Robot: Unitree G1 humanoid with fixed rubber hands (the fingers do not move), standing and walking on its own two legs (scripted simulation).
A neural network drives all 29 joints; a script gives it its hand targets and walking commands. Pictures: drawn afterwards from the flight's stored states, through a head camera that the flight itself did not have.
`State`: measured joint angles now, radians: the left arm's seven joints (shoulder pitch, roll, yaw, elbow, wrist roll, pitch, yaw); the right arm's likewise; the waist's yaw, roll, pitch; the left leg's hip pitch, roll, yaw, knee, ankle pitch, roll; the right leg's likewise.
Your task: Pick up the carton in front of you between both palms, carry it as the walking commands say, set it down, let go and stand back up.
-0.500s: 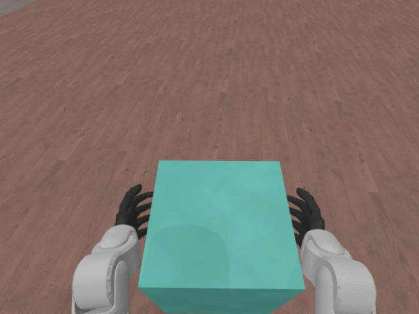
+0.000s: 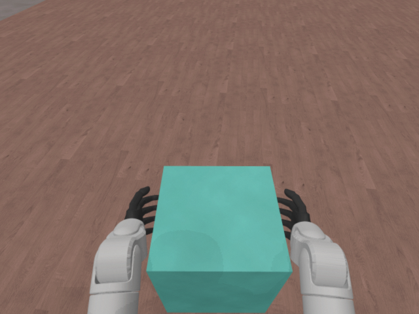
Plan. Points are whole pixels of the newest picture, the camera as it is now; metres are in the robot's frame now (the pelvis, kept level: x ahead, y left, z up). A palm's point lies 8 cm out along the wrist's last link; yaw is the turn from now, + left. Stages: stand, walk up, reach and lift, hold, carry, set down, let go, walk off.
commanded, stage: carry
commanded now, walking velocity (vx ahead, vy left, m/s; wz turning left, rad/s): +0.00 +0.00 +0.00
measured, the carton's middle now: (216, 242) +0.26 +0.00 -0.02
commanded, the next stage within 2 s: none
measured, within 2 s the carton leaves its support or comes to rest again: neither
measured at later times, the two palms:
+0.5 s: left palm (139, 221) +0.27 +0.15 +0.04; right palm (293, 225) +0.27 -0.14 +0.04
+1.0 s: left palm (145, 202) +0.31 +0.15 +0.05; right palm (291, 206) +0.32 -0.15 +0.04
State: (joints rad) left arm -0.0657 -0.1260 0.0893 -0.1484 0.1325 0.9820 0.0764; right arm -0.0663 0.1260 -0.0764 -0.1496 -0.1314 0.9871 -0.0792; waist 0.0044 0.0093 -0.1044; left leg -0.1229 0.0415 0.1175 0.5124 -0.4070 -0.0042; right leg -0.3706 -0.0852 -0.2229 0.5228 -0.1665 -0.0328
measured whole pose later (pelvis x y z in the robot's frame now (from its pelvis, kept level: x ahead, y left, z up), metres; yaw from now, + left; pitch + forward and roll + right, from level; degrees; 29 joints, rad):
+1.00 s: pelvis +0.03 -0.01 +0.00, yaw +1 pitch +1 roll -1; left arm -0.21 -0.14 0.19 0.16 0.22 0.73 0.02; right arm -0.20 0.14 -0.16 0.14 -0.23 0.74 -0.03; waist 0.00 0.05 -0.08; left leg -0.07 0.07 0.10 0.47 -0.42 -0.01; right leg -0.32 -0.06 -0.24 0.51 -0.21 -0.02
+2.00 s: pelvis +0.40 +0.02 +0.01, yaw +0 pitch +4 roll -1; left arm -0.20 -0.14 0.16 0.09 0.21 0.73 0.02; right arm -0.19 0.14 -0.15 0.08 -0.21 0.74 -0.03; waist 0.00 0.01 -0.07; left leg -0.14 0.07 0.13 0.48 -0.38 -0.04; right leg -0.31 -0.04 -0.21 0.51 -0.25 -0.04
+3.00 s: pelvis +0.36 +0.04 +0.00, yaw +0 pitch +1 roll +0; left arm -0.23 -0.14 0.19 0.18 0.23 0.73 0.01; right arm -0.23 0.14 -0.18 0.17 -0.23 0.74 -0.02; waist 0.00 0.01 -0.09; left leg -0.18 0.03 0.14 0.51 -0.36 0.01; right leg -0.33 -0.08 -0.20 0.51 -0.20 -0.02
